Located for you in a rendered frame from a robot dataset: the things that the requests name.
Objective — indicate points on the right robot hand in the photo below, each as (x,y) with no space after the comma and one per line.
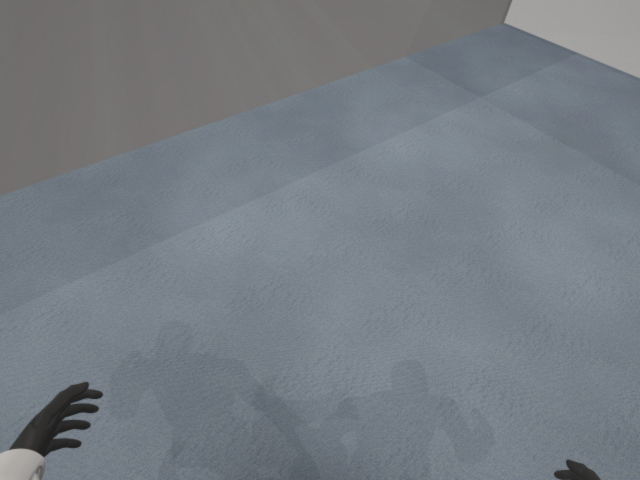
(578,471)

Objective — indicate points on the left robot hand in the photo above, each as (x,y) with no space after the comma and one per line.
(39,433)

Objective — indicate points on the left robot forearm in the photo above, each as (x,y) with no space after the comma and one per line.
(21,464)

